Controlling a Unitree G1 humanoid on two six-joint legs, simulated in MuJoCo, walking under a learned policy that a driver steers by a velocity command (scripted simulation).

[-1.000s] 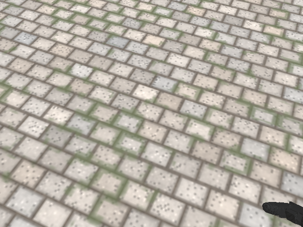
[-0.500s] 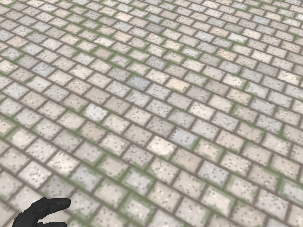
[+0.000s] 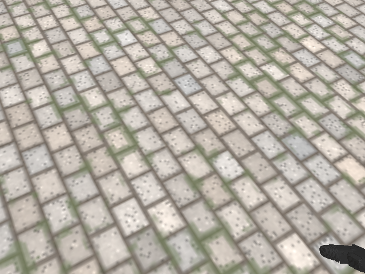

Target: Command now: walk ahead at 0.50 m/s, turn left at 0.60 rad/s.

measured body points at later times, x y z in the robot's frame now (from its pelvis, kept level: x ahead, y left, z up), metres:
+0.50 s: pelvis +0.29 +0.01 +0.00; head +0.32 +0.03 +0.45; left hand +0.46 +0.31 -0.06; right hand +0.41 -0.27 -0.10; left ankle +0.14 +0.09 -0.72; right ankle +0.46 -0.06 -0.72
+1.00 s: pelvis +0.36 +0.06 +0.01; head +0.38 +0.11 +0.46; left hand +0.32 +0.38 -0.11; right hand +0.67 -0.08 -0.05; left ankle +0.33 +0.16 -0.72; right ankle +0.44 -0.07 -0.69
